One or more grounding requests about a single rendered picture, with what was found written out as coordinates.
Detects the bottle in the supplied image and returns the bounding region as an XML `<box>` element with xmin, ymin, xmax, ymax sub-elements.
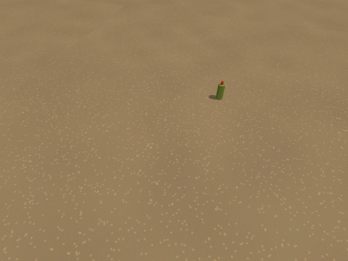
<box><xmin>216</xmin><ymin>80</ymin><xmax>226</xmax><ymax>100</ymax></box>

